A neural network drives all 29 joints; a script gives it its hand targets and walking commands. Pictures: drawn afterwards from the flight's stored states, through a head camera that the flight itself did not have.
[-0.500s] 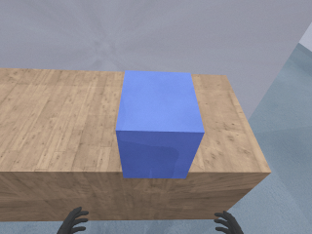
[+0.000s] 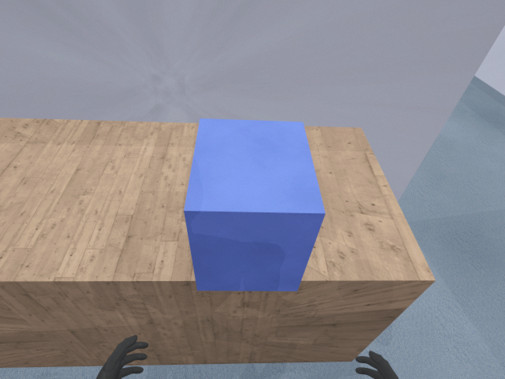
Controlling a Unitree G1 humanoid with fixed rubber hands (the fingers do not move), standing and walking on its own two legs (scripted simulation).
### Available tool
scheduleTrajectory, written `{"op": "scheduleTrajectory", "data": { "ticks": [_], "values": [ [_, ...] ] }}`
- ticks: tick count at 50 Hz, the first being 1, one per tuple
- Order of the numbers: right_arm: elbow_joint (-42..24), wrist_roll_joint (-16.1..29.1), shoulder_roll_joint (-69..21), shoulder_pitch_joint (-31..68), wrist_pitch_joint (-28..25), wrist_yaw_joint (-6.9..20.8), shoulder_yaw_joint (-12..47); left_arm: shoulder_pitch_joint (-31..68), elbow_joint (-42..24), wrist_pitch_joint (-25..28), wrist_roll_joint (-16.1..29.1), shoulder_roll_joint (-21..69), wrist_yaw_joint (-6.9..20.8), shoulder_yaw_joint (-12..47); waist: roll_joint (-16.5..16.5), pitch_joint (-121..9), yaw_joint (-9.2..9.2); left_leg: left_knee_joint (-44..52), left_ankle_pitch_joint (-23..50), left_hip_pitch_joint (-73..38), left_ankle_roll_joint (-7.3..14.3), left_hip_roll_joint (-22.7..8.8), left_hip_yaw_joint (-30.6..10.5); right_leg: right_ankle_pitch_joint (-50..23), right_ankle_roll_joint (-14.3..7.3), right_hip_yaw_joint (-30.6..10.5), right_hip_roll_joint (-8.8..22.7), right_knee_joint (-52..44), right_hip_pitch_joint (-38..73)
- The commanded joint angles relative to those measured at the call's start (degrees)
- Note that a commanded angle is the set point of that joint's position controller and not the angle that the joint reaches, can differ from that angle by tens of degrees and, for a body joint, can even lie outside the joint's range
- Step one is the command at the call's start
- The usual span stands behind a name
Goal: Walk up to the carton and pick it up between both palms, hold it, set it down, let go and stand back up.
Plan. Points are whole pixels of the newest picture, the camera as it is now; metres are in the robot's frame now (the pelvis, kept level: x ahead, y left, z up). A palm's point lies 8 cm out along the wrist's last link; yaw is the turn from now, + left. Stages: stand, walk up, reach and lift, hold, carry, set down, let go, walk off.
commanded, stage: stand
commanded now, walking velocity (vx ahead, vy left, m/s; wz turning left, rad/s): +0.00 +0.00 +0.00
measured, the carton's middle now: (249, 206) +0.46 +0.02 +0.00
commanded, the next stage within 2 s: none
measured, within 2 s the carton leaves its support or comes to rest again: neither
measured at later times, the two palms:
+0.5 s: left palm out of the picture +0.00 +0.24 -0.14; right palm out of the picture -0.02 -0.21 -0.14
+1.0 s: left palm out of the picture -0.07 +0.23 -0.15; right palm out of the picture -0.07 -0.16 -0.15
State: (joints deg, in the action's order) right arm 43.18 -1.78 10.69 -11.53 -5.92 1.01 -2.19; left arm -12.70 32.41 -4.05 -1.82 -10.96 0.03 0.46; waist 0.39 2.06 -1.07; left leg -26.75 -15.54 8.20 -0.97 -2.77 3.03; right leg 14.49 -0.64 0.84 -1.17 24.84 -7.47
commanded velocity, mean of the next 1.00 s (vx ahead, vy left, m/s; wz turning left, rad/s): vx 0.00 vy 0.00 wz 0.00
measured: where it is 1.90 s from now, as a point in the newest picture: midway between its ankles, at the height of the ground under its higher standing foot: outside the picture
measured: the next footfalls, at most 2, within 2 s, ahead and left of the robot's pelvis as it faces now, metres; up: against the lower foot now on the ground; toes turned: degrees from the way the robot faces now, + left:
none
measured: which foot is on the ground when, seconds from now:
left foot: down 0.00-1.00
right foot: down 0.00-1.00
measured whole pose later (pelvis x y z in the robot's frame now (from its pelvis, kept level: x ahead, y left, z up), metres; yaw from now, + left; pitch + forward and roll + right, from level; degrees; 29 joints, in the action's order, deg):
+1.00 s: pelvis -0.02 +0.04 +0.00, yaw +0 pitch -2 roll +0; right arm 65.0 -0.8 5.4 -22.4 0.0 -1.4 -0.7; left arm -22.5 65.3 0.3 -0.8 -5.0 -2.1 0.6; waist -0.1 -1.2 0.3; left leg -25.0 -12.7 10.4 2.6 0.9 4.5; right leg 12.0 2.5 -0.6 2.5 24.5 -10.4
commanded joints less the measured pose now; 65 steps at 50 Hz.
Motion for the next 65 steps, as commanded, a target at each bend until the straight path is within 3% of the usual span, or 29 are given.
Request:
{"op": "scheduleTrajectory", "data": {
  "ticks": [1,3,13,33,48,65],
  "values": [
    [-2.81,0.86,8.39,-5.04,5.90,-0.16,-2.52,-0.38,-1.32,5.47,-0.79,-6.65,0.58,-3.58,0.02,-7.43,1.58,1.26,12.08,3.46,0.59,-3.30,-2.54,-22.65,-0.20,-4.47,5.76,-0.84,0.52],
    [-1.94,0.75,8.35,-4.44,5.73,0.06,-2.61,-1.75,0.29,5.72,-0.30,-5.95,0.54,-3.24,0.32,-6.16,1.11,1.67,7.11,3.55,0.64,-3.09,-2.93,-17.60,-0.57,-4.63,5.71,-2.46,-2.42],
    [5.37,0.36,7.45,-8.97,4.90,-0.79,-2.22,-7.81,9.83,6.53,0.36,-6.46,-0.78,-3.48,-0.54,-0.85,0.81,4.96,7.92,5.38,2.05,-3.19,-4.98,-11.30,-1.22,-5.35,5.97,-4.49,-3.71],
    [17.84,0.74,2.27,-15.59,5.19,-2.48,-0.28,-13.64,26.06,5.33,0.92,-1.28,-2.17,-1.63,-0.85,6.15,1.20,10.68,-0.10,7.30,2.93,-2.55,-6.38,-4.77,0.01,-4.21,5.56,-6.32,-5.29],
    [20.97,0.97,0.19,-15.62,5.40,-2.81,0.61,-15.07,32.53,4.85,0.97,2.02,-2.47,-0.56,-0.99,6.66,1.34,12.75,-5.05,8.72,3.55,-2.81,-7.85,-3.50,1.12,-3.55,5.34,-4.98,-6.49],
    [21.88,1.09,-0.16,-14.85,5.77,-2.89,0.91,-15.66,35.15,4.67,0.88,3.39,-2.59,-0.12,-0.27,6.60,1.47,12.80,-6.89,9.52,3.84,-2.68,-7.88,-1.70,1.55,-3.44,5.09,-4.46,-8.02]
  ]
}}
